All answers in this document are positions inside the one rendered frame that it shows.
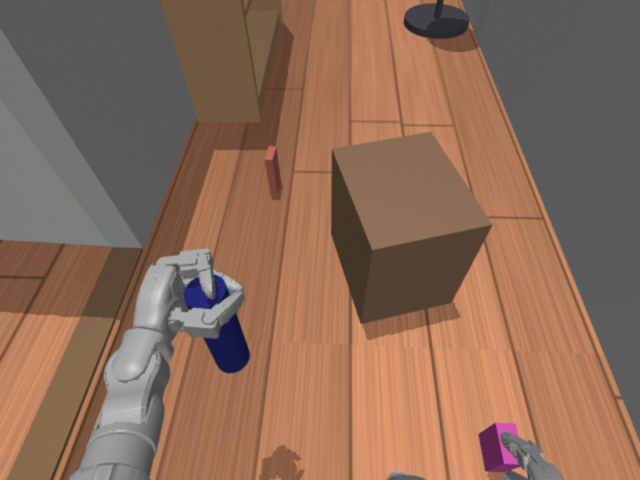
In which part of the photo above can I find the left robot arm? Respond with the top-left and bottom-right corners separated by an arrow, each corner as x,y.
68,327 -> 174,480

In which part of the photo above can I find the left robot hand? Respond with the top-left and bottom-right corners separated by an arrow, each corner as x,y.
133,248 -> 245,342

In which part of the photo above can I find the bookshelf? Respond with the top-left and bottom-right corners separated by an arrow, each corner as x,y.
160,0 -> 282,123

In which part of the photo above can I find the right robot hand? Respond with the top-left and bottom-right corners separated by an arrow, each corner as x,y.
500,432 -> 563,480

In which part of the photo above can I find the coat stand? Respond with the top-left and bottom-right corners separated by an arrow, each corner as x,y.
404,0 -> 470,39

